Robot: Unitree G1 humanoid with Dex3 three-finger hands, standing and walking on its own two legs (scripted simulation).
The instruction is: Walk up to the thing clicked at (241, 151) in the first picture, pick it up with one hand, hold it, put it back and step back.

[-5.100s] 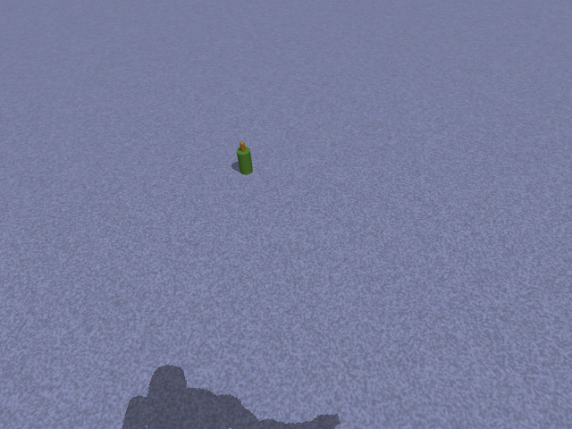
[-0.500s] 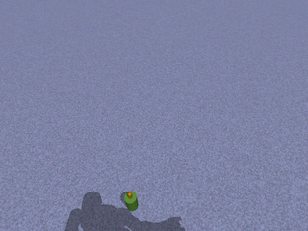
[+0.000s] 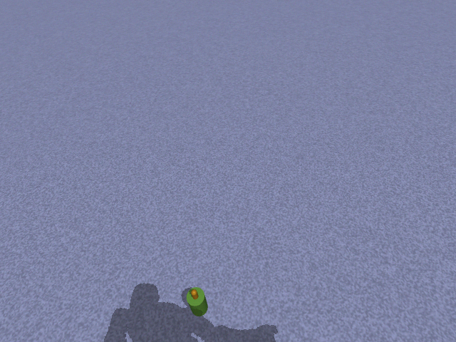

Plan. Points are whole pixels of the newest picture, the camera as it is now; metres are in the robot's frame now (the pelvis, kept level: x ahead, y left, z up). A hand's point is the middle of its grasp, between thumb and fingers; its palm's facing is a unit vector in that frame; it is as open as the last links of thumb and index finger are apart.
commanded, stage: walk up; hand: left
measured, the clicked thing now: (196, 299) +0.42 +0.18 -0.69
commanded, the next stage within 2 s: stand in 0.50 s
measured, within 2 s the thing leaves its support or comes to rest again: neither
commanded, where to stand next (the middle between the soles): +0.08 -0.01 m, yaw -2 degrees
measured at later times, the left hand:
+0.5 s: hand out of the picture +0.09 +0.25 -0.15, palm faces -0.01 -0.94 -0.34, open 7.4 cm
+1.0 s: hand out of the picture +0.09 +0.25 -0.15, palm faces -0.02 -0.94 -0.34, open 7.4 cm
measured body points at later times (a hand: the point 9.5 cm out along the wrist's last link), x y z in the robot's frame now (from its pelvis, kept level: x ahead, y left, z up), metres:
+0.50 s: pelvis +0.01 +0.00 +0.00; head +0.02 +0.00 +0.45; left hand +0.10 +0.30 -0.13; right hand +0.08 -0.30 -0.14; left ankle +0.03 +0.13 -0.75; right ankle +0.01 -0.13 -0.75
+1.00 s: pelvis +0.02 +0.00 +0.00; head +0.03 -0.01 +0.45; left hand +0.09 +0.30 -0.13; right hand +0.10 -0.30 -0.13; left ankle +0.03 +0.13 -0.75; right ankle +0.01 -0.13 -0.75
